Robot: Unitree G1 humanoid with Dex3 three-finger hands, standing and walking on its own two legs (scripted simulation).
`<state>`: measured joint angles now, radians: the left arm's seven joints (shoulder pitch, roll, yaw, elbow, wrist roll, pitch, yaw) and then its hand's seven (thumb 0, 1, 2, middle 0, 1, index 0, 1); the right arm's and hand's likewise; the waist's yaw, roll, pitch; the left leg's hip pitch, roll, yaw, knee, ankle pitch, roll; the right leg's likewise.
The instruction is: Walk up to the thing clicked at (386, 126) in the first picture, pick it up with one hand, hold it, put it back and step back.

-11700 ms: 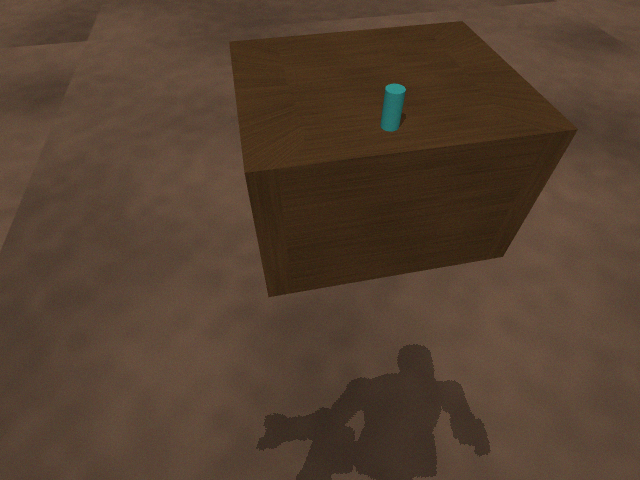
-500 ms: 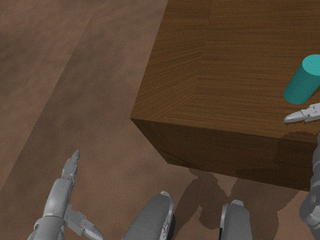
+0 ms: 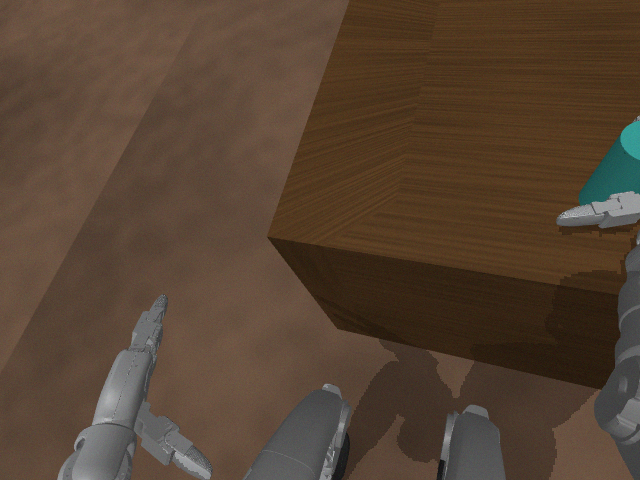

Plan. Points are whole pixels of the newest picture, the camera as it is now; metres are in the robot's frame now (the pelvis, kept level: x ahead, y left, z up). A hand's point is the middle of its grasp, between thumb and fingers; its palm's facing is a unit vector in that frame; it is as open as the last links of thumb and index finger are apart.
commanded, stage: close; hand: right
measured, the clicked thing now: (624, 174) +0.50 -0.23 +0.01
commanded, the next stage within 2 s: settle in 0.46 s
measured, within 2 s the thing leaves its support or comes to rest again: leaves its support in 0.82 s
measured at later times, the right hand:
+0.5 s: hand (631, 162) +0.50 -0.22 +0.03, palm faces +0.20 +0.98 +0.02, open 8.3 cm
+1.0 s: hand out of the picture +0.50 -0.22 +0.06, palm faces +0.19 +0.98 +0.01, open 7.5 cm
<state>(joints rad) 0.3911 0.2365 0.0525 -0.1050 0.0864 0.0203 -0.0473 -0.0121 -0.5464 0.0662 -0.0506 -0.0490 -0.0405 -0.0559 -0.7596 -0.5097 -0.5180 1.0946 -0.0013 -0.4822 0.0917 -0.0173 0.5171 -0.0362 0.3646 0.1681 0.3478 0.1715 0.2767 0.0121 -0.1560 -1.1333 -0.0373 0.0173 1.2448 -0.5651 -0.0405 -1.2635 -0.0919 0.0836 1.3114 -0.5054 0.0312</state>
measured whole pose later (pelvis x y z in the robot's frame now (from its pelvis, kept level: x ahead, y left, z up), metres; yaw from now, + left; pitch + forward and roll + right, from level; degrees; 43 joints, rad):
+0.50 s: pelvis +0.00 +0.00 +0.01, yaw +0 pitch +25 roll +6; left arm 0.37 0.25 0.06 -0.09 0.08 0.02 -0.03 -0.01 -0.52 0.05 -0.05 -0.05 -0.05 -0.05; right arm -0.80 -0.53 -0.51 1.15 0.00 -0.47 0.07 -0.01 0.08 -0.53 1.00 0.77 0.99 0.78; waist 0.28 0.01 -0.15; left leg -1.11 -0.04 0.02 1.21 -0.54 -0.05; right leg -1.24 -0.09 0.08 1.28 -0.49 0.02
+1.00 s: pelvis +0.00 -0.01 +0.02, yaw +0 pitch +23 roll +5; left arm 0.36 0.24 0.05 -0.02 0.07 0.03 -0.03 -0.01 -0.54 0.06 -0.06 -0.06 -0.06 -0.06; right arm -0.77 -0.50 -0.48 1.11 0.00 -0.40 0.06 0.00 0.10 -1.14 0.86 1.13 0.85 1.13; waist 0.26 0.01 -0.16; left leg -1.01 -0.03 0.01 1.13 -0.53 -0.05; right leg -1.15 -0.09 0.07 1.21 -0.48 0.02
